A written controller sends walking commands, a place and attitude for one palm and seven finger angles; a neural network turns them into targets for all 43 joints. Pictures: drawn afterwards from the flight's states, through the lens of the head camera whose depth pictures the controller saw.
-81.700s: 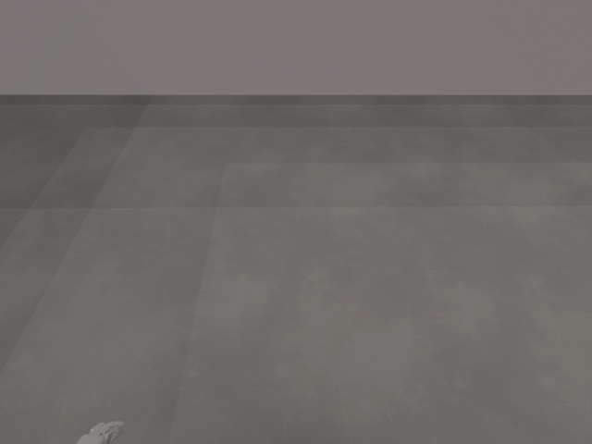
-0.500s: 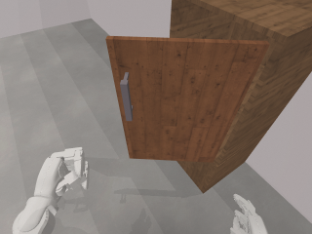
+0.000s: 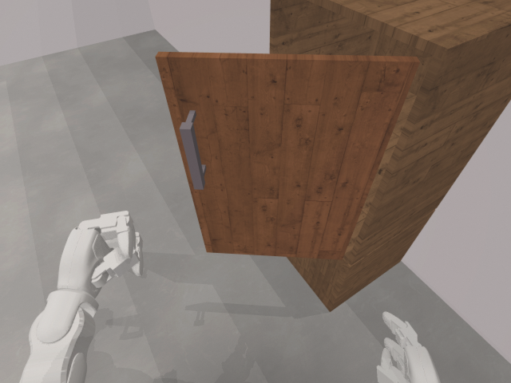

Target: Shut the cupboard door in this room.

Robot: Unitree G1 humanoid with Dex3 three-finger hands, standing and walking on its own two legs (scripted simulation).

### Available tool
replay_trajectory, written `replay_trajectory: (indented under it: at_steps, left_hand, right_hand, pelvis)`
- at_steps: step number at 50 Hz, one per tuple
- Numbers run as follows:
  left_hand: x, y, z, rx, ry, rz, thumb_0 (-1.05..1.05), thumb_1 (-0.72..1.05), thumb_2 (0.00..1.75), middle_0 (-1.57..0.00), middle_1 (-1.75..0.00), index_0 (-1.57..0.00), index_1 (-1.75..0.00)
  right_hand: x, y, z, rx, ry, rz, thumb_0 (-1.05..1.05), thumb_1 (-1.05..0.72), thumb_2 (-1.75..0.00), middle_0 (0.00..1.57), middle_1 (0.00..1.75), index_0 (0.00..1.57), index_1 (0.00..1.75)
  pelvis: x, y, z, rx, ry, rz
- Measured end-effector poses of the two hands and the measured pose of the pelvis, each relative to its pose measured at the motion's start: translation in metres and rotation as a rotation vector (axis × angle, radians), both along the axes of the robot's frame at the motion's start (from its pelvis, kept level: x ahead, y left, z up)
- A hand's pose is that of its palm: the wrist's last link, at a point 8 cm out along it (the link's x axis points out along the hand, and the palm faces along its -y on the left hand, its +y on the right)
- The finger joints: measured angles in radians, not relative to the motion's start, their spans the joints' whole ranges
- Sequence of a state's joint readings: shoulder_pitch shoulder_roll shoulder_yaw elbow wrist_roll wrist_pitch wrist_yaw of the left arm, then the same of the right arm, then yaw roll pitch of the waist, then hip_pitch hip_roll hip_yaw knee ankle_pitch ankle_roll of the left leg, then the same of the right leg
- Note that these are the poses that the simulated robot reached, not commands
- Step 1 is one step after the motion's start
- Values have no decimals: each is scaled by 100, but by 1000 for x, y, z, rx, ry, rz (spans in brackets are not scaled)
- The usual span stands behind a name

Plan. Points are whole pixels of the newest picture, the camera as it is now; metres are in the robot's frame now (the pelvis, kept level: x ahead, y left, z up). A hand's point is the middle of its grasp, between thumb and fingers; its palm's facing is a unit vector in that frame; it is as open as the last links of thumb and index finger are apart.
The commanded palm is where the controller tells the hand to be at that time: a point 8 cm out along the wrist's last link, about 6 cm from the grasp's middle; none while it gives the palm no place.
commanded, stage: bring the fist close to the handle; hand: left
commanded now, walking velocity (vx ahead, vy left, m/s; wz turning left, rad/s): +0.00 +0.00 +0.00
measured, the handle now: (195, 151) +0.49 +0.15 +0.09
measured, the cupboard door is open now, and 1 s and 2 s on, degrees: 54 54 47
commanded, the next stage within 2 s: push the door shut along its arc in 1.16 s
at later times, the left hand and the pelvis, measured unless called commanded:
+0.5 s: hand (174, 216) +0.34 +0.16 +0.09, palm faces -0.05 -1.00 +0.00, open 3.1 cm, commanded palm +0.33 +0.21 +0.09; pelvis +0.01 +0.02 +0.00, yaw -1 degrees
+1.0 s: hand (202, 192) +0.39 +0.12 +0.09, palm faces -0.02 -1.00 -0.02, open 3.1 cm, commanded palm +0.36 +0.18 +0.09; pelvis +0.01 +0.02 +0.00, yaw -3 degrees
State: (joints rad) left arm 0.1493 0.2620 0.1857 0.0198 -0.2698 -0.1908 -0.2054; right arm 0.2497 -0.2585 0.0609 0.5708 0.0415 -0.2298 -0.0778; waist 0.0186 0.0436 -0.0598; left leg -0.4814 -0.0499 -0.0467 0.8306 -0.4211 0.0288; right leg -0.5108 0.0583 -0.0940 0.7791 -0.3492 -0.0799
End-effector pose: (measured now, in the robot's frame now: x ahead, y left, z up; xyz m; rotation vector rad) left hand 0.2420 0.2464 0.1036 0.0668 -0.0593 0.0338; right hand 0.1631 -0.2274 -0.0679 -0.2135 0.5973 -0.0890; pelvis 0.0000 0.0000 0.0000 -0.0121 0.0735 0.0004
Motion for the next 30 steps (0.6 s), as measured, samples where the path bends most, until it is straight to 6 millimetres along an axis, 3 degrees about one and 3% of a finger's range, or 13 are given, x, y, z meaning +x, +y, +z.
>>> replay_trajectory:
  at_steps: [6, 14, 21, 30]
  left_hand:
    - [34, -9, -14, -21, 95, -58, 1, 90, 90, -130, -150, -130, -150]
    - [57, -8, -4, -53, 22, -29, 2, 90, 90, -130, -150, -130, -150]
    - [66, -18, -19, -56, 79, -62, 2, 90, 90, -130, -150, -130, -150]
    - [102, -47, -5, -65, 5, -91, 2, 90, 90, -130, -150, -130, -150]
  right_hand:
    - [-7, -12, -4, -9, 34, -47, 1, -90, -90, 21, 30, 20, 30]
    - [-14, -18, -5, -16, 77, -79, 1, -90, -90, 21, 30, 20, 30]
    - [-14, -9, -8, -14, 106, -75, 1, -90, -90, 21, 30, 20, 30]
    - [-12, 14, -13, 11, 127, -59, 1, -90, -90, 21, 30, 20, 30]
  pelvis:
    - [2, -2, 1, 6, 17, -12]
    - [13, 1, 3, 14, 34, -29]
    - [13, 11, 3, 6, 37, -24]
    - [12, 21, 2, 3, 46, -22]
